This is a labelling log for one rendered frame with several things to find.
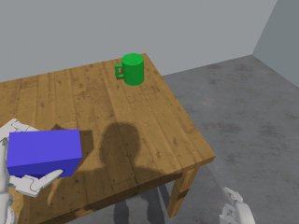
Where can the left robot hand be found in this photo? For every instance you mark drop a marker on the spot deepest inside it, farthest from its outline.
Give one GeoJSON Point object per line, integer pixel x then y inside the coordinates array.
{"type": "Point", "coordinates": [27, 185]}

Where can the table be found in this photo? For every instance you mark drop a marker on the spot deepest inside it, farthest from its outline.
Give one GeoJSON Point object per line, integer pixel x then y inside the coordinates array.
{"type": "Point", "coordinates": [132, 138]}

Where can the right robot hand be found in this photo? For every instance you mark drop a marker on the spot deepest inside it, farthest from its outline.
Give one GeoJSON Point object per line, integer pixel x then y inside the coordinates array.
{"type": "Point", "coordinates": [241, 214]}

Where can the robot left forearm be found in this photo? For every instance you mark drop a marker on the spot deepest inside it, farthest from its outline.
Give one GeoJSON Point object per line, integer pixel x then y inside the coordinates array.
{"type": "Point", "coordinates": [7, 214]}

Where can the sponge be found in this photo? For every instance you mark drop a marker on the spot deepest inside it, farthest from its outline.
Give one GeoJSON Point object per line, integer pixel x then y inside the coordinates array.
{"type": "Point", "coordinates": [38, 153]}

